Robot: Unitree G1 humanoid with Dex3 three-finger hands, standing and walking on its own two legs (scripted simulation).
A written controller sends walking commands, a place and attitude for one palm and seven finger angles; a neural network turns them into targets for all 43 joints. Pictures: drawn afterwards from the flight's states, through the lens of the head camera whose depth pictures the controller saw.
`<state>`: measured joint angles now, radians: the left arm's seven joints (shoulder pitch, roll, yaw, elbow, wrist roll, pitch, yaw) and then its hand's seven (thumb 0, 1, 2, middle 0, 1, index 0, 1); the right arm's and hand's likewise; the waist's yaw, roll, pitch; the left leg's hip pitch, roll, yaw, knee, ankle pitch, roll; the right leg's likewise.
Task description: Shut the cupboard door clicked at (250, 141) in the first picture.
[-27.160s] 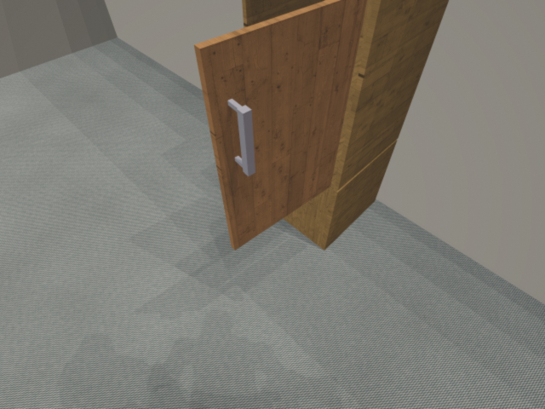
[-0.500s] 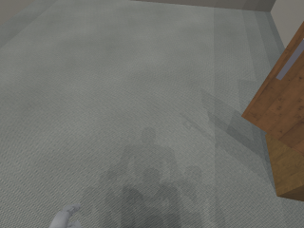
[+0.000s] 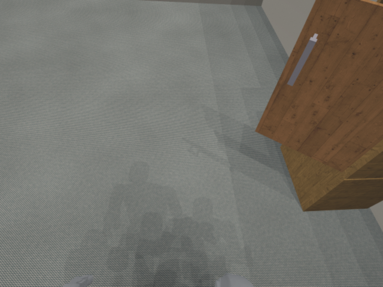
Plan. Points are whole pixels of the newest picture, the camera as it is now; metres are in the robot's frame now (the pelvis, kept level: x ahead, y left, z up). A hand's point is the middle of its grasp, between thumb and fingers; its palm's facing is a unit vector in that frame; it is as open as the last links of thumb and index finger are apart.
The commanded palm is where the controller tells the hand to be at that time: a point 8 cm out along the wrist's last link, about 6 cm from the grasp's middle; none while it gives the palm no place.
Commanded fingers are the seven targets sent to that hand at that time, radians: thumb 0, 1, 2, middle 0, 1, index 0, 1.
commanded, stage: turn to face it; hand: left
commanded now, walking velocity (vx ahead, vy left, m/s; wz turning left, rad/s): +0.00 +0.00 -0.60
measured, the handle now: (302, 60) +0.76 -0.30 +0.06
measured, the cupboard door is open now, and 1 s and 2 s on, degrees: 55 55 55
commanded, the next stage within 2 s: take the last steps up to it in 0.68 s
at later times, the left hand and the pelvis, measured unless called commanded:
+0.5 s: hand (120, 285) +0.14 +0.17 -0.18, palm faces -0.23 -0.95 -0.21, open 7.3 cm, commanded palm none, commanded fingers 0.00 0.90 0.90 -0.20 -0.30 -0.20 -0.30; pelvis +0.01 +0.00 -0.01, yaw -15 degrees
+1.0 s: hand (137, 280) +0.15 +0.13 -0.16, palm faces -0.37 -0.90 -0.22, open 7.3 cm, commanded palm none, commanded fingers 0.00 0.90 0.90 -0.20 -0.30 -0.20 -0.30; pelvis +0.01 -0.02 +0.00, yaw -24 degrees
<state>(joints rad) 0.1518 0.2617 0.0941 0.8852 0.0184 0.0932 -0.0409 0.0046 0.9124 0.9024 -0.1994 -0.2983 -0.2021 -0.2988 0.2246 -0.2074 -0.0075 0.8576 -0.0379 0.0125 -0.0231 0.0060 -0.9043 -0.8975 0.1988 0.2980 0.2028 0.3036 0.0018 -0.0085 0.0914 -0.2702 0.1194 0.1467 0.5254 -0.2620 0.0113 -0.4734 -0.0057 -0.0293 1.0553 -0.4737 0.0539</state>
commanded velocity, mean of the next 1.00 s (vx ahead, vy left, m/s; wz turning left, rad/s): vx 0.07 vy -0.03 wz -0.34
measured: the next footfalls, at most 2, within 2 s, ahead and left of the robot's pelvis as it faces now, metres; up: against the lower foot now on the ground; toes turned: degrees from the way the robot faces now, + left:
right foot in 0.18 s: +0.02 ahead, -0.15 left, +0.00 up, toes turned -10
left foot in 0.50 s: +0.09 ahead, +0.09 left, +0.00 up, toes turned -11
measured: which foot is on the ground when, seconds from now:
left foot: down 0.00-0.18, up 0.20-0.48, down 0.50-0.88, up 0.90-1.00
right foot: up 0.00-0.16, down 0.18-0.50, up 0.52-0.86, down 0.88-1.00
